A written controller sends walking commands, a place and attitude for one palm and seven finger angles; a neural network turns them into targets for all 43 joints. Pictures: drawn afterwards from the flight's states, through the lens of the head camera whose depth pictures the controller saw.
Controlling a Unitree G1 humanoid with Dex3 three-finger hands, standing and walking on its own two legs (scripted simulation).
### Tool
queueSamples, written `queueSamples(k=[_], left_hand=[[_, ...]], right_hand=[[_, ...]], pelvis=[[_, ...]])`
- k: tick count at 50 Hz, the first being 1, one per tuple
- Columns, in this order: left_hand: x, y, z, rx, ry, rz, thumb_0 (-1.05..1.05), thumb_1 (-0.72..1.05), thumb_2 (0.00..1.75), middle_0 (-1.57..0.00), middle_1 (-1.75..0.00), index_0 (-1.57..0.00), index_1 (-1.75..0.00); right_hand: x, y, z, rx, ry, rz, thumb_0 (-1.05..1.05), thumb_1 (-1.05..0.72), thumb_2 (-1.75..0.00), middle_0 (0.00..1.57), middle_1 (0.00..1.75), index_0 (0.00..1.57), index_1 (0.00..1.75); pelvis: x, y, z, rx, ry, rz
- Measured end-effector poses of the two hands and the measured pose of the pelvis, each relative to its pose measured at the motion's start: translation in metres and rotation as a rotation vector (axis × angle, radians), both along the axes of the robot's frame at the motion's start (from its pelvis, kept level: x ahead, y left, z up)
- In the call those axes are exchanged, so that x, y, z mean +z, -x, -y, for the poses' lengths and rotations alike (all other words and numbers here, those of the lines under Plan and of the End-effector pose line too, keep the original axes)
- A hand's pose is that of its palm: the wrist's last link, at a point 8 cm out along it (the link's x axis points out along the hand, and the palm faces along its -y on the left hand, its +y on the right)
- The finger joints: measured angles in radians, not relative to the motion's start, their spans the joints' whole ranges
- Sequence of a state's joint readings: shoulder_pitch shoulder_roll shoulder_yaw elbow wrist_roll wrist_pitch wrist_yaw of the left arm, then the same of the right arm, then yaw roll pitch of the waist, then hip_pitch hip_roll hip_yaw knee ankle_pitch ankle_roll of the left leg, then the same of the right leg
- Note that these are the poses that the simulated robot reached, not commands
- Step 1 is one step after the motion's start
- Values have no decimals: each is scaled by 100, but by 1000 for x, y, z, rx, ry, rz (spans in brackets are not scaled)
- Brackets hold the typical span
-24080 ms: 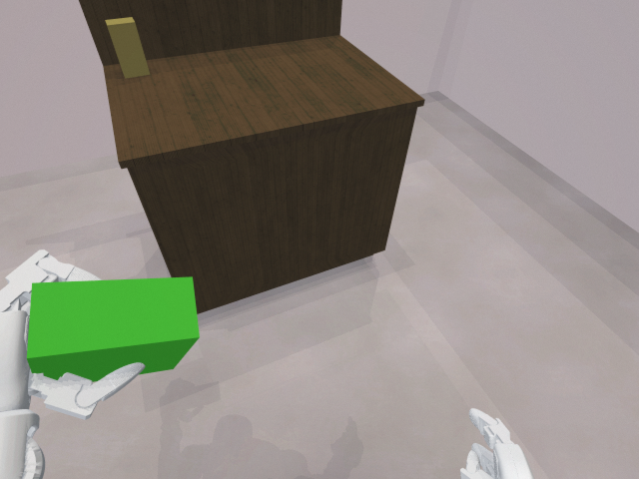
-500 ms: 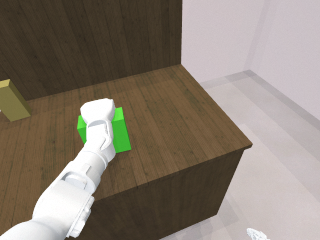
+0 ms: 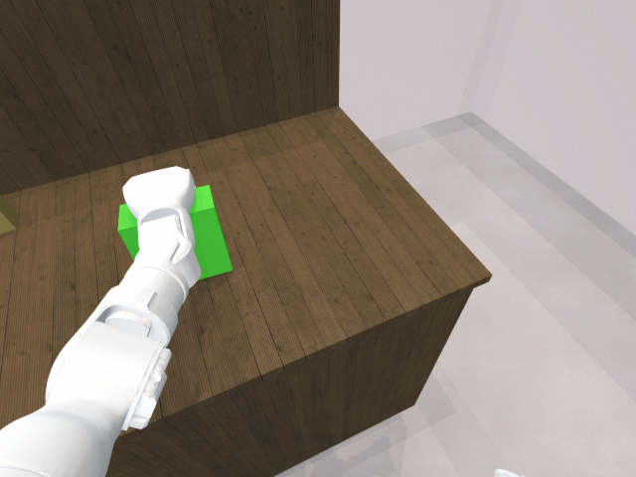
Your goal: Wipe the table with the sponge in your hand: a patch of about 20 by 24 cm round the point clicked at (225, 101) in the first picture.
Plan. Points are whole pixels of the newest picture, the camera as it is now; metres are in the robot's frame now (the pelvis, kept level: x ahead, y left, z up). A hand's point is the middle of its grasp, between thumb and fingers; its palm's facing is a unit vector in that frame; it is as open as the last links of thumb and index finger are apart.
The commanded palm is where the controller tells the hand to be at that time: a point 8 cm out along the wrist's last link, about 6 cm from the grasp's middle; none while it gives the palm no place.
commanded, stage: wipe forward along the third lane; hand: left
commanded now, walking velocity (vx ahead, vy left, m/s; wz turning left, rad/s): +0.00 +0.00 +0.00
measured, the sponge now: (183, 249) +0.44 +0.20 +0.03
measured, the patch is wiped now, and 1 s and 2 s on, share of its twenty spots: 0.95 0.95 0.95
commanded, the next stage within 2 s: wipe back along the third lane in 0.34 s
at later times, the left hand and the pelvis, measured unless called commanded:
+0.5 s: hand (166, 197) +0.50 +0.23 +0.08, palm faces -0.10 -0.02 -1.00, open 10.2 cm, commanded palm +0.48 +0.22 +0.12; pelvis +0.01 +0.03 +0.00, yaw -1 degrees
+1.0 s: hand (164, 217) +0.46 +0.22 +0.08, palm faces -0.01 -0.02 -1.00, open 10.2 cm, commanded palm +0.42 +0.20 +0.11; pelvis +0.04 +0.03 +0.01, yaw +0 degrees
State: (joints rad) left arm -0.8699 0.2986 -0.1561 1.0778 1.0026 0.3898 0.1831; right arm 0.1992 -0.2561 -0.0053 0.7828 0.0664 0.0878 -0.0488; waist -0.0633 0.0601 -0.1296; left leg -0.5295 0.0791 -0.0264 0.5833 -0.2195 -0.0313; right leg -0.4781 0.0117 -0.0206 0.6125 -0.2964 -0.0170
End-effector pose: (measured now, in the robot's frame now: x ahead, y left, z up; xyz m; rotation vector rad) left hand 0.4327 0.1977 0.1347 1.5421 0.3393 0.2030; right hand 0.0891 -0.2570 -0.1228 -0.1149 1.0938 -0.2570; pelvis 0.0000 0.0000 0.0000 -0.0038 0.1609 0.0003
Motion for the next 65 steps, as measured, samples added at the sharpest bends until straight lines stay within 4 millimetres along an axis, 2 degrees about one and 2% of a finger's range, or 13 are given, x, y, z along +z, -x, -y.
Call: queueSamples(k=[11,24,29,34,37,41,51,56,61,65], left_hand=[[1,-25,-12,3,1,-12,2,-52,103,-72,-130,-75,-130],[0,-52,-24,10,0,-12,2,-53,103,-72,-130,-75,-130],[-2,-52,-23,-6,-17,3,1,-53,103,-72,-130,-75,-130],[-4,-44,-24,-12,-11,45,1,-52,103,-71,-131,-74,-131],[-3,-39,-23,-11,-14,60,1,-51,103,-70,-131,-73,-131],[-2,-31,-22,-3,-15,66,1,-50,102,-69,-132,-72,-132],[-3,-5,-16,2,-4,68,1,-49,102,-68,-133,-71,-133],[-3,7,-13,0,-4,76,1,-49,102,-68,-133,-71,-133],[-3,19,-8,-9,-7,80,1,-49,102,-68,-133,-71,-133],[-3,28,-5,-15,0,84,1,-49,102,-68,-133,-71,-133]], right_hand=[[2,4,-10,-14,16,-32,0,-91,-90,20,30,20,30],[-1,32,-23,-60,22,-122,0,-91,-90,20,30,20,30],[-2,41,-30,-74,3,-149,0,-91,-90,20,30,20,30],[-3,36,-38,-71,-22,-150,0,-91,-90,20,30,20,30],[-2,23,-42,-57,-35,-132,0,-91,-90,20,30,20,30],[1,-3,-46,-25,-45,-87,0,-91,-90,20,30,20,30],[21,-96,-54,95,-53,89,0,-91,-90,20,30,20,30],[35,-135,-59,151,-56,165,0,-91,-90,20,30,20,30],[45,-160,-63,194,-70,213,0,-91,-90,20,30,20,30],[47,-168,-65,213,-80,226,0,-91,-90,20,30,20,30]], pelvis=[[-1,-5,-12,-4,8,-36],[-3,-11,-28,-16,16,-82],[-2,-15,-33,-26,17,-86],[0,-20,-36,-30,16,-70],[2,-23,-37,-28,15,-55],[3,-27,-37,-24,14,-37],[6,-38,-34,0,8,10],[7,-42,-30,13,5,31],[7,-46,-26,22,3,49],[7,-47,-23,26,0,64]])
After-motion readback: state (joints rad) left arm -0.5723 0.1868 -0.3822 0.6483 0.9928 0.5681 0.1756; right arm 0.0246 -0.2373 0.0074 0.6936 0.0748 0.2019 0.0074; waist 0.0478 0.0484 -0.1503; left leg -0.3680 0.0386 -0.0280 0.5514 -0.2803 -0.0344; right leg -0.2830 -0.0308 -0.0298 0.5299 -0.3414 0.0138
